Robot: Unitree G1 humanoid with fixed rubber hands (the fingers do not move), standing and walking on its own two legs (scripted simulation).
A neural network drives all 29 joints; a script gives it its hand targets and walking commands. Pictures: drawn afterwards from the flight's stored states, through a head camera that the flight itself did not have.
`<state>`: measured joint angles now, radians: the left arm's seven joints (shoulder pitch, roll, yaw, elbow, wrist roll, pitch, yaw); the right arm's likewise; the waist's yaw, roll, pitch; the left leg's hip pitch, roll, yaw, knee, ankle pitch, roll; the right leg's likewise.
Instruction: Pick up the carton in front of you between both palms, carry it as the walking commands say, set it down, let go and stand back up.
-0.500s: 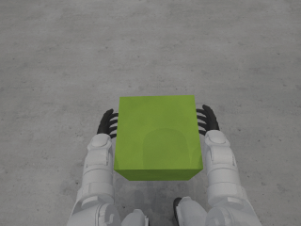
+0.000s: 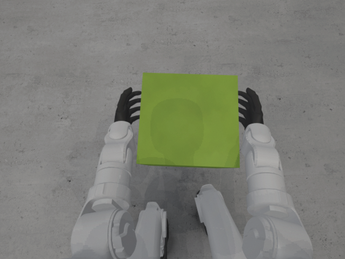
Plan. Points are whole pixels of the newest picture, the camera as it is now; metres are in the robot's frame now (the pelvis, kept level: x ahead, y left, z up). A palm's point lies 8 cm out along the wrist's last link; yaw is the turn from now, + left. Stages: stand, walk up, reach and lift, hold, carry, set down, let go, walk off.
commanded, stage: set down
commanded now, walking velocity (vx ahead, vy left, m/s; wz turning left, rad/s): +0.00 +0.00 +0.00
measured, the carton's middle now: (186, 128) +0.42 -0.06 -0.15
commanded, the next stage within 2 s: none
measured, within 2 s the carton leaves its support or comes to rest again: rests again in 1.68 s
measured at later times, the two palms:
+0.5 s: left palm (146, 121) +0.48 +0.05 -0.23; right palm (243, 131) +0.40 -0.24 -0.23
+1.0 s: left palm (158, 122) +0.52 +0.02 -0.37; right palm (237, 137) +0.41 -0.26 -0.37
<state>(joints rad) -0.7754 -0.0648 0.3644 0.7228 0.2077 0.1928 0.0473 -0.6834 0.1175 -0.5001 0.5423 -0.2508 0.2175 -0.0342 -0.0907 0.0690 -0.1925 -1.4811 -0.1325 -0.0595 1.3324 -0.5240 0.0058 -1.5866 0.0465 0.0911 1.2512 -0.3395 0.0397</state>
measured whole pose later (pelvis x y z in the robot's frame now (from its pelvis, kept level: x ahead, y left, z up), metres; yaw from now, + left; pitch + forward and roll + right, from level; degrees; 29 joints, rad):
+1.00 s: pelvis -0.05 +0.00 -0.21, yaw +3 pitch +45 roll -1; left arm -1.53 0.21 0.06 1.11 0.07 0.25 0.12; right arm -1.20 -0.04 -0.65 0.67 -0.14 0.26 -0.08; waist -0.22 0.05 0.19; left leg -2.21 -0.24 -0.05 2.06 -0.63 -0.05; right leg -2.30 0.04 0.06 1.94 -0.43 0.07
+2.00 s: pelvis -0.05 +0.01 -0.24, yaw +1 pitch +41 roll -5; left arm -1.59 0.26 0.01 1.25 0.08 0.17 0.05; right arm -1.29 -0.16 -0.63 0.97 -0.12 0.16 0.02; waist -0.23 0.05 0.30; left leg -2.25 -0.17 -0.02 2.20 -0.65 0.02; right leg -2.30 -0.02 0.00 2.04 -0.45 0.06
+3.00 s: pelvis -0.05 -0.01 -0.13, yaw +0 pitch +46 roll -1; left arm -1.45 0.41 0.01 1.06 -0.01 0.26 0.00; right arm -1.08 -0.15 -0.42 0.72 0.11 0.21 -0.12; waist -0.25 0.05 0.05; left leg -2.02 -0.07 -0.02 1.82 -0.59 0.00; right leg -2.11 0.02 0.00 1.69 -0.37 0.01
